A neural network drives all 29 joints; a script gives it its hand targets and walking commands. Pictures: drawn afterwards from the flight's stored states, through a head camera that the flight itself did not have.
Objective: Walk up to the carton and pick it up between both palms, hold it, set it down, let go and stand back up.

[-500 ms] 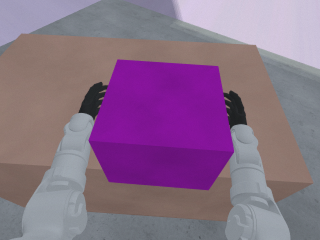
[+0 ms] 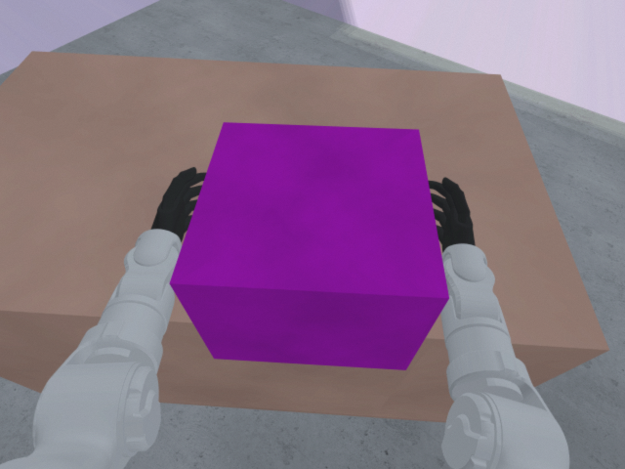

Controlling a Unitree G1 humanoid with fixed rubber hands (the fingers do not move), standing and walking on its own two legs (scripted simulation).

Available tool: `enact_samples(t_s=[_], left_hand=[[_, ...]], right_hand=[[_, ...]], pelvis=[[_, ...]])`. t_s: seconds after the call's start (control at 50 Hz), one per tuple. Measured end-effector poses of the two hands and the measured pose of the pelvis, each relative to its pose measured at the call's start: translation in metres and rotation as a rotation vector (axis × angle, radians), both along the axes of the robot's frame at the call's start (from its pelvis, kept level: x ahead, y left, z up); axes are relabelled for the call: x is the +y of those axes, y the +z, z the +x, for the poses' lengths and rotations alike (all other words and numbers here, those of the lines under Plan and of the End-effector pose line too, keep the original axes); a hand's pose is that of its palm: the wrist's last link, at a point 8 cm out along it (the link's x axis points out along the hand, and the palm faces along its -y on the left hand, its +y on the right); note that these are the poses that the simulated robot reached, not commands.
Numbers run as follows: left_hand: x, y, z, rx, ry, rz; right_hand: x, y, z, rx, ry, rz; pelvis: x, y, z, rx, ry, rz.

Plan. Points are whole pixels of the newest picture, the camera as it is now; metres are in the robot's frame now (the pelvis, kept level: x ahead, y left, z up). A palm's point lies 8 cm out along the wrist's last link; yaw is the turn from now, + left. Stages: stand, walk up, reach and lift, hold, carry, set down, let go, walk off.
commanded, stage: set down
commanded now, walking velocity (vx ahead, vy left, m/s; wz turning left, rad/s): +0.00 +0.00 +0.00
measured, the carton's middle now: (314, 246) +0.44 -0.03 +0.01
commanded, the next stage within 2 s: none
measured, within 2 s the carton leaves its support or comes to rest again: rests again in 0.02 s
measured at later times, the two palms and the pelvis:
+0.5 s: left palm (173, 229) +0.45 +0.16 +0.05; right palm (454, 245) +0.41 -0.21 +0.04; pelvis -0.01 +0.00 +0.00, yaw +0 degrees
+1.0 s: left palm (173, 230) +0.45 +0.16 +0.05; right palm (453, 247) +0.41 -0.21 +0.04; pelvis -0.02 +0.00 -0.01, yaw +0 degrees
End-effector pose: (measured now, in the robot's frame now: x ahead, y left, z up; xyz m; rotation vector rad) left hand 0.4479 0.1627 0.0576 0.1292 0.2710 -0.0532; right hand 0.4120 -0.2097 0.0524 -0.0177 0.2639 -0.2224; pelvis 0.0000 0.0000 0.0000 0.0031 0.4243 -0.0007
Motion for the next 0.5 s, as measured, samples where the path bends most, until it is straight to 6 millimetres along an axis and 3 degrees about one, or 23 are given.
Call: enact_samples(t_s=[0.5], left_hand=[[-0.001,-0.006,-0.002,-0.026,0.0,-0.009]], right_hand=[[-0.001,-0.01,-0.003,-0.026,-0.004,0.005]], pelvis=[[-0.003,-0.004,-0.015,0.064,-0.003,0.006]])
